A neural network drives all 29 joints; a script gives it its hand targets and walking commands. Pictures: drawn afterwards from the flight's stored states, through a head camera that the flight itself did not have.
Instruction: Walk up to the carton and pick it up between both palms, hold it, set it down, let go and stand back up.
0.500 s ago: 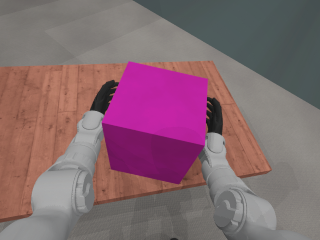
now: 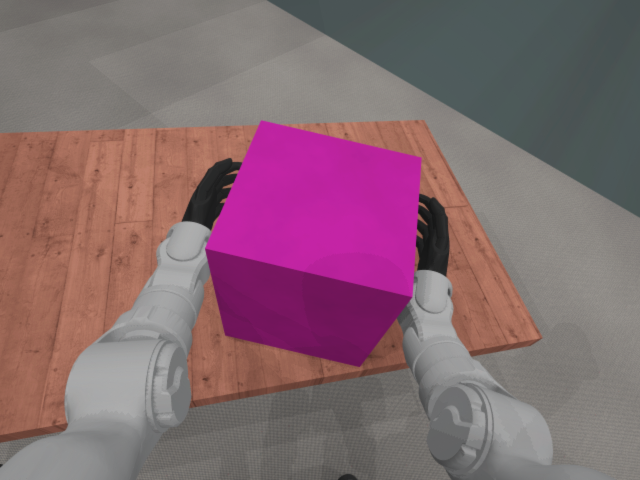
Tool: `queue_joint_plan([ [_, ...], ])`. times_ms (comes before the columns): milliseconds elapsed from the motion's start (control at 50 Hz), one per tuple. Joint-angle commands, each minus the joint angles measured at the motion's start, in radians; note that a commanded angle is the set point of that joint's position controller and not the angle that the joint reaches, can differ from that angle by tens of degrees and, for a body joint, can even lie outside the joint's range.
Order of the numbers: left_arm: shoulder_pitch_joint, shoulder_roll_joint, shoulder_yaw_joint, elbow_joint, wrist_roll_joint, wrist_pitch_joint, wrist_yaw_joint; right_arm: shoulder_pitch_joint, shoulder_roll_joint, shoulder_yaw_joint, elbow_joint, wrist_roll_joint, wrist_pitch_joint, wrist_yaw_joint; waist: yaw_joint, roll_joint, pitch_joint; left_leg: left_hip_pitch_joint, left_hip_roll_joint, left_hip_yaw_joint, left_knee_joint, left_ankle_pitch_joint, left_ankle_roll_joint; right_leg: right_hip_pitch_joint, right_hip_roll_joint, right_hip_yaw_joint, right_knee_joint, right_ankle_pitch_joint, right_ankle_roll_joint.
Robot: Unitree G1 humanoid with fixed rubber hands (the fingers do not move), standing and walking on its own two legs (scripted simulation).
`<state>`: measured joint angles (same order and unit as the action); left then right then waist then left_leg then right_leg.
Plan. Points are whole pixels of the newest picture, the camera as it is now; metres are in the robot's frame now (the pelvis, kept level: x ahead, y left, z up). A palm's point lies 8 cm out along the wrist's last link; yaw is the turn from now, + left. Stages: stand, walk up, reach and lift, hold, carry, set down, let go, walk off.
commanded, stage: reach and lift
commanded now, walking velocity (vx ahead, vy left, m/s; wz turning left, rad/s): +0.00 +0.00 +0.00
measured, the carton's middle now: (314, 254) +0.40 -0.03 +0.01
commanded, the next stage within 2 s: none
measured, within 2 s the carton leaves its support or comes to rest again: leaves its support in 0.04 s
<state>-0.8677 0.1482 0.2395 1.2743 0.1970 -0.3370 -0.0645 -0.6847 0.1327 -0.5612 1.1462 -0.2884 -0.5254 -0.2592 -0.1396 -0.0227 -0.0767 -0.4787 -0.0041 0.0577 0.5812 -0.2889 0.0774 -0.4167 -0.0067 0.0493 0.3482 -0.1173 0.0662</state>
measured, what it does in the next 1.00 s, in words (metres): stands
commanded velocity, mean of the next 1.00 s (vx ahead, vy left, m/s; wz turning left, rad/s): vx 0.00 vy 0.00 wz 0.00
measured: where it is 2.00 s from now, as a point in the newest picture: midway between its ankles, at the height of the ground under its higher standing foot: outside the picture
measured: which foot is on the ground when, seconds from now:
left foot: down 0.00-1.00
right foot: down 0.00-1.00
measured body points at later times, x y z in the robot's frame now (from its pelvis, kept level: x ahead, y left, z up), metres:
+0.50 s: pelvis -0.02 -0.03 +0.01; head +0.03 -0.01 +0.45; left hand +0.42 +0.09 +0.07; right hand +0.35 -0.21 +0.06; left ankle -0.01 +0.05 -0.73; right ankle +0.03 -0.19 -0.73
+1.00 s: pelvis +0.00 -0.04 +0.01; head -0.01 -0.01 +0.46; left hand +0.43 +0.09 +0.12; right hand +0.38 -0.21 +0.12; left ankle -0.01 +0.05 -0.73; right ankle +0.03 -0.19 -0.73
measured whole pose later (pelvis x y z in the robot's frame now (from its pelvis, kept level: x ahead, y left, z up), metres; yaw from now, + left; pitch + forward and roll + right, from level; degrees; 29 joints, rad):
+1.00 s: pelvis +0.00 -0.04 +0.01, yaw +0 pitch +6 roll -1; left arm -0.74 0.13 0.17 1.02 0.16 -0.12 0.00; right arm -0.63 0.07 -0.22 0.87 0.05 -0.18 -0.24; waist -0.11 -0.02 -0.15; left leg -0.32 0.00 0.06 0.43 -0.22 0.04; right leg -0.32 0.00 0.05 0.33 -0.11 0.04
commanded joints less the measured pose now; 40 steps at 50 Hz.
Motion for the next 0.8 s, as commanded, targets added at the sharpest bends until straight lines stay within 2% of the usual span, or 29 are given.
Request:
queue_joint_plan([
  [0, -0.582, -0.627, -0.184, -0.016, 0.100, -0.104, -0.058, -0.532, 0.557, 0.347, 0.050, -0.086, -0.130, 0.159, 0.079, 0.230, -0.614, 0.490, 0.116, -0.063, -0.066, 0.932, -0.227, 0.094, 0.073, -0.160, -0.042, 0.284, -0.114],
  [20, -0.540, -0.638, -0.176, -0.036, 0.111, -0.117, -0.050, -0.509, 0.556, 0.372, 0.064, -0.079, -0.147, 0.164, 0.112, 0.215, -0.619, 0.490, 0.114, -0.053, -0.066, 0.941, -0.223, 0.124, 0.076, -0.149, -0.040, 0.284, -0.110],
  [40, -0.564, -0.639, -0.185, -0.028, 0.114, -0.121, -0.047, -0.525, 0.545, 0.351, 0.044, -0.094, -0.157, 0.163, 0.085, 0.220, -0.637, 0.482, 0.123, -0.068, -0.088, 0.891, -0.228, 0.113, 0.074, -0.165, -0.055, 0.261, -0.111],
  [60, -0.613, -0.636, -0.174, -0.031, 0.127, -0.132, -0.052, -0.533, 0.559, 0.324, 0.059, -0.112, -0.150, 0.164, 0.086, 0.197, -0.639, 0.476, 0.100, -0.043, -0.090, 0.798, -0.213, 0.124, 0.072, -0.156, -0.059, 0.235, -0.116],
  [100, -0.636, -0.627, -0.189, -0.031, 0.090, -0.143, -0.047, -0.584, 0.540, 0.368, 0.004, -0.103, -0.175, 0.167, 0.094, 0.196, -0.626, 0.473, 0.120, -0.060, -0.105, 0.824, -0.211, 0.121, 0.074, -0.162, -0.039, 0.251, -0.105],
  [140, -0.622, -0.630, -0.203, -0.054, 0.096, -0.143, -0.040, -0.540, 0.506, 0.347, 0.048, -0.094, -0.186, 0.172, 0.093, 0.223, -0.585, 0.474, 0.118, -0.047, -0.114, 0.834, -0.231, 0.097, 0.070, -0.164, -0.059, 0.228, -0.106],
  [160, -0.652, -0.608, -0.189, -0.057, 0.091, -0.150, -0.037, -0.552, 0.487, 0.329, 0.071, -0.101, -0.176, 0.165, 0.080, 0.207, -0.578, 0.440, 0.112, -0.045, -0.134, 0.751, -0.216, 0.087, 0.075, -0.168, -0.066, 0.191, -0.110],
  [180, -0.673, -0.622, -0.174, -0.066, 0.112, -0.166, -0.029, -0.550, 0.528, 0.343, 0.065, -0.118, -0.177, 0.169, 0.127, 0.197, -0.648, 0.432, 0.087, -0.013, -0.124, 0.671, -0.193, 0.102, 0.074, -0.150, -0.059, 0.191, -0.110],
  [200, -0.645, -0.622, -0.176, -0.050, 0.107, -0.152, -0.033, -0.579, 0.516, 0.345, 0.028, -0.122, -0.170, 0.172, 0.113, 0.166, -0.622, 0.438, 0.099, -0.029, -0.145, 0.648, -0.185, 0.109, 0.076, -0.162, -0.066, 0.173, -0.111],
  [220, -0.665, -0.594, -0.150, -0.024, 0.101, -0.168, -0.035, -0.580, 0.547, 0.357, 0.003, -0.122, -0.166, 0.164, 0.146, 0.118, -0.589, 0.363, 0.062, 0.008, -0.150, 0.541, -0.155, 0.164, 0.065, -0.142, -0.076, 0.168, -0.117],
  [240, -0.658, -0.600, -0.170, -0.060, 0.093, -0.145, -0.037, -0.546, 0.547, 0.362, 0.001, -0.103, -0.141, 0.166, 0.145, 0.148, -0.598, 0.381, 0.054, 0.009, -0.162, 0.530, -0.152, 0.172, 0.063, -0.138, -0.069, 0.163, -0.119],
  [260, -0.613, -0.577, -0.165, -0.045, 0.094, -0.125, -0.041, -0.491, 0.549, 0.413, 0.042, -0.102, -0.103, 0.169, 0.168, 0.118, -0.556, 0.366, 0.064, 0.009, -0.161, 0.529, -0.136, 0.174, 0.066, -0.134, -0.066, 0.154, -0.114],
  [300, -0.660, -0.603, -0.169, -0.066, 0.071, -0.124, -0.041, -0.532, 0.545, 0.389, -0.010, -0.095, -0.095, 0.167, 0.148, 0.122, -0.611, 0.331, 0.047, 0.023, -0.186, 0.394, -0.122, 0.202, 0.064, -0.135, -0.058, 0.127, -0.113],
  [320, -0.657, -0.566, -0.144, -0.011, 0.084, -0.111, -0.044, -0.567, 0.553, 0.400, -0.034, -0.094, -0.070, 0.170, 0.171, 0.096, -0.546, 0.293, 0.036, 0.029, -0.202, 0.307, -0.100, 0.203, 0.054, -0.126, -0.074, 0.074, -0.112],
  [340, -0.598, -0.580, -0.141, -0.016, 0.077, -0.080, -0.039, -0.515, 0.545, 0.440, -0.036, -0.077, -0.034, 0.169, 0.200, 0.091, -0.564, 0.286, 0.045, 0.036, -0.203, 0.352, -0.088, 0.221, 0.059, -0.122, -0.059, 0.101, -0.112],
  [380, -0.686, -0.560, -0.168, -0.039, 0.061, -0.074, -0.044, -0.603, 0.568, 0.425, -0.087, -0.076, -0.011, 0.169, 0.165, 0.076, -0.569, 0.234, 0.030, 0.041, -0.225, 0.216, -0.075, 0.187, 0.044, -0.102, -0.065, 0.004, -0.100],
  [400, -0.672, -0.573, -0.185, -0.091, 0.029, -0.079, -0.040, -0.573, 0.575, 0.477, -0.140, -0.045, -0.006, 0.171, 0.185, 0.075, -0.650, 0.271, 0.030, 0.034, -0.207, 0.300, -0.077, 0.250, 0.041, -0.092, -0.048, 0.096, -0.095],
  [420, -0.742, -0.563, -0.181, -0.051, 0.008, -0.085, -0.045, -0.656, 0.565, 0.470, -0.195, -0.058, -0.011, 0.171, 0.160, 0.062, -0.671, 0.205, 0.032, 0.017, -0.198, 0.245, -0.074, 0.282, 0.041, -0.099, -0.026, 0.091, -0.096],
  [440, -0.738, -0.585, -0.176, -0.044, 0.002, -0.078, -0.049, -0.626, 0.581, 0.469, -0.140, -0.059, 0.011, 0.172, 0.147, 0.044, -0.639, 0.205, 0.039, 0.009, -0.212, 0.253, -0.069, 0.271, 0.040, -0.093, -0.028, 0.086, -0.085],
  [480, -0.757, -0.599, -0.223, -0.097, -0.018, -0.074, -0.048, -0.641, 0.624, 0.502, -0.175, -0.033, 0.028, 0.174, 0.145, 0.057, -0.703, 0.218, 0.024, 0.029, -0.212, 0.247, -0.067, 0.289, 0.031, -0.077, -0.024, 0.118, -0.082],
  [500, -0.743, -0.598, -0.188, -0.094, -0.001, -0.087, -0.040, -0.634, 0.651, 0.524, -0.152, -0.023, 0.045, 0.176, 0.171, 0.039, -0.697, 0.219, 0.022, 0.022, -0.215, 0.245, -0.063, 0.323, 0.031, -0.077, -0.021, 0.113, -0.076],
  [520, -0.737, -0.583, -0.195, -0.125, -0.003, -0.082, -0.042, -0.586, 0.647, 0.550, -0.135, -0.015, 0.064, 0.180, 0.174, 0.051, -0.666, 0.233, 0.018, 0.015, -0.210, 0.261, -0.058, 0.322, 0.028, -0.072, -0.009, 0.131, -0.075],
  [560, -0.715, -0.643, -0.259, -0.140, -0.045, -0.052, -0.047, -0.568, 0.620, 0.545, -0.169, -0.001, 0.075, 0.179, 0.136, 0.096, -0.733, 0.267, 0.026, 0.008, -0.211, 0.323, -0.083, 0.336, 0.042, -0.088, -0.014, 0.176, -0.088],
  [640, -0.722, -0.672, -0.329, -0.228, -0.084, -0.063, -0.026, -0.677, 0.648, 0.688, -0.309, 0.089, 0.087, 0.184, 0.138, 0.087, -0.844, 0.284, 0.025, -0.018, -0.170, 0.438, -0.096, 0.361, 0.046, -0.062, 0.017, 0.318, -0.072],
  [660, -0.693, -0.699, -0.348, -0.291, -0.095, -0.071, -0.018, -0.594, 0.655, 0.721, -0.263, 0.117, 0.101, 0.188, 0.148, 0.122, -0.842, 0.308, 0.019, -0.019, -0.162, 0.508, -0.104, 0.381, 0.048, -0.062, 0.027, 0.369, -0.079],
  [680, -0.684, -0.727, -0.404, -0.348, -0.115, -0.062, -0.003, -0.546, 0.652, 0.740, -0.234, 0.143, 0.125, 0.198, 0.129, 0.157, -0.876, 0.358, 0.024, -0.044, -0.160, 0.562, -0.120, 0.378, 0.053, -0.069, 0.024, 0.362, -0.077],
  [720, -0.653, -0.732, -0.390, -0.381, -0.128, -0.047, -0.002, -0.607, 0.641, 0.807, -0.372, 0.187, 0.123, 0.197, 0.164, 0.124, -0.880, 0.442, 0.042, -0.060, -0.125, 0.697, -0.125, 0.325, 0.076, -0.068, 0.023, 0.388, -0.076],
  [740, -0.699, -0.753, -0.409, -0.393, -0.132, -0.041, 0.008, -0.619, 0.627, 0.796, -0.385, 0.203, 0.136, 0.194, 0.139, 0.151, -0.851, 0.458, 0.039, -0.069, -0.130, 0.699, -0.140, 0.303, 0.079, -0.081, 0.009, 0.359, -0.073],
  [780, -0.641, -0.773, -0.417, -0.435, -0.121, 0.003, 0.019, -0.599, 0.608, 0.810, -0.367, 0.236, 0.182, 0.204, 0.160, 0.149, -0.760, 0.522, 0.046, -0.078, -0.126, 0.719, -0.145, 0.257, 0.084, -0.084, -0.021, 0.281, -0.074],
])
